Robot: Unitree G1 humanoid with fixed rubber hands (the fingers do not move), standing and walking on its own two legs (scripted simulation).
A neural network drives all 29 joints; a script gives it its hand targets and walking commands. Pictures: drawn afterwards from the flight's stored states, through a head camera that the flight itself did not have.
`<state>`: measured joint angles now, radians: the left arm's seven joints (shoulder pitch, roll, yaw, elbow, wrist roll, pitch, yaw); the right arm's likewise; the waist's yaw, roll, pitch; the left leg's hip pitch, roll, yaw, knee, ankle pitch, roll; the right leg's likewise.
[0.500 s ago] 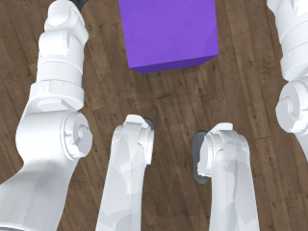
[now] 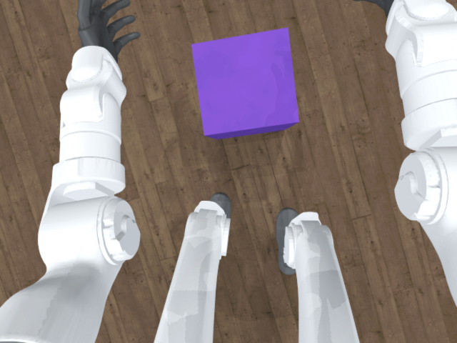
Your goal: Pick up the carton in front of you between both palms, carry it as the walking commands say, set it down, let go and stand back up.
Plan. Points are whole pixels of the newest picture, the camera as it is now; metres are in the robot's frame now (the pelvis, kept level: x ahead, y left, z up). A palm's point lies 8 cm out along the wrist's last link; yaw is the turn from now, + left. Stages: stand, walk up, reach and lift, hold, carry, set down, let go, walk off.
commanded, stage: set down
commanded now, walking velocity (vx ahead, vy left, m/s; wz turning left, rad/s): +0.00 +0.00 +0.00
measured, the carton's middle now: (245, 94) +0.52 +0.05 -0.46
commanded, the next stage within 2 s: let go in 0.10 s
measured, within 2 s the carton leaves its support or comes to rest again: neither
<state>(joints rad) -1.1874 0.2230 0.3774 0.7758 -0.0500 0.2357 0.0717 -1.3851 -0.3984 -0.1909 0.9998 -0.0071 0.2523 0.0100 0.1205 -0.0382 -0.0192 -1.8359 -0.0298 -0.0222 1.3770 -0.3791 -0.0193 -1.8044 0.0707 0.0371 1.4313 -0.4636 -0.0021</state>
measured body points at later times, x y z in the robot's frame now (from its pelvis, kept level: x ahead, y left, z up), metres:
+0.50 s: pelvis +0.04 +0.02 +0.12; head +0.31 +0.02 +0.49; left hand +0.43 +0.26 +0.00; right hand +0.47 -0.17 +0.00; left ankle +0.10 +0.12 -0.55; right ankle +0.07 -0.11 -0.55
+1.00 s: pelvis +0.10 +0.00 +0.19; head +0.18 +0.00 +0.63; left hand +0.27 +0.24 +0.11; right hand +0.32 -0.22 +0.10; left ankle +0.10 +0.12 -0.55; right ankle +0.07 -0.11 -0.55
